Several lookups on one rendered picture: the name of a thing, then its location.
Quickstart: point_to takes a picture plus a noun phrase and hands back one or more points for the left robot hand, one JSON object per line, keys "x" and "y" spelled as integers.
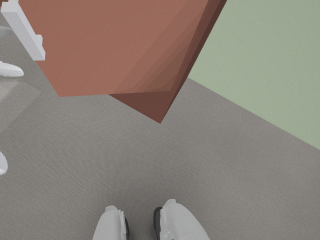
{"x": 6, "y": 69}

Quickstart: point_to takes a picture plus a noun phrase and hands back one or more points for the handle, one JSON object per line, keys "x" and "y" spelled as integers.
{"x": 17, "y": 20}

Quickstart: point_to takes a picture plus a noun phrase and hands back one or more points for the robot right foot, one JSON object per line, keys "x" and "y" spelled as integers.
{"x": 156, "y": 221}

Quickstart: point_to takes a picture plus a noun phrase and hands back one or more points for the cupboard door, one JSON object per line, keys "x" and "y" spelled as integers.
{"x": 102, "y": 47}

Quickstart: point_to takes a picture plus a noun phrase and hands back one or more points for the right robot shin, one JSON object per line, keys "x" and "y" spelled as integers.
{"x": 163, "y": 234}

